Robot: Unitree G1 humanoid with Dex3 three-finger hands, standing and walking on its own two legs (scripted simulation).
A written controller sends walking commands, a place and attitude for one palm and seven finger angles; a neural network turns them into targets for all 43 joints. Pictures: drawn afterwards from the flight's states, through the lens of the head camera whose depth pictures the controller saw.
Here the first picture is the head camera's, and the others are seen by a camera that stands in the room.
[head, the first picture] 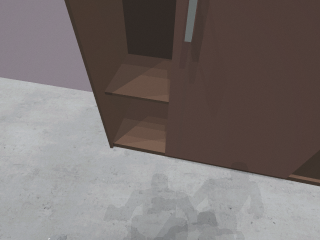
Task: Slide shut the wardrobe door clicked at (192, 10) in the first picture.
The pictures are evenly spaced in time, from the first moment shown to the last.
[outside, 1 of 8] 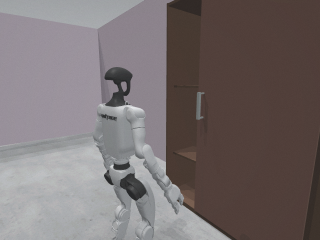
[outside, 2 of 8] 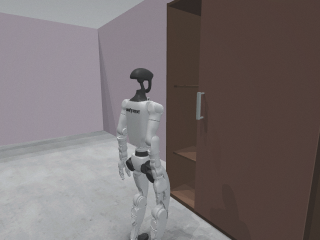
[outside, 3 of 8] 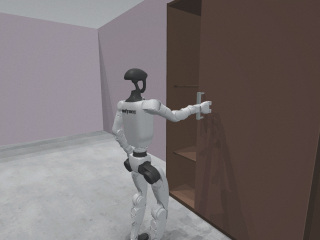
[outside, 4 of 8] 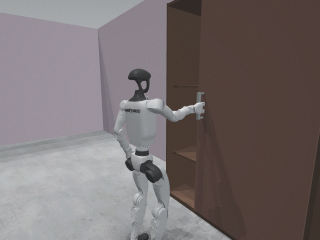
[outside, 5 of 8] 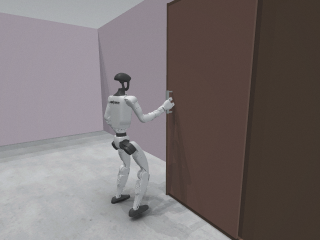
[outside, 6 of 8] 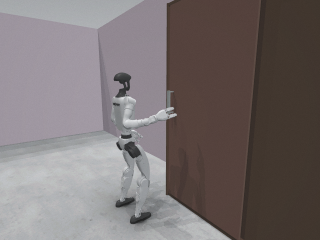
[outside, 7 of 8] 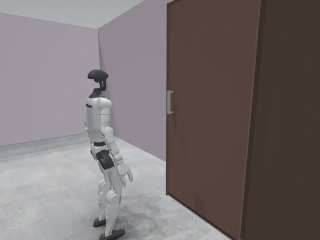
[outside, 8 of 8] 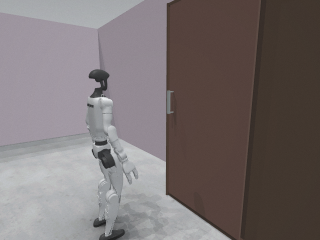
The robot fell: no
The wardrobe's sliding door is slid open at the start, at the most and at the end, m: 0.40 0.40 0.03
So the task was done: yes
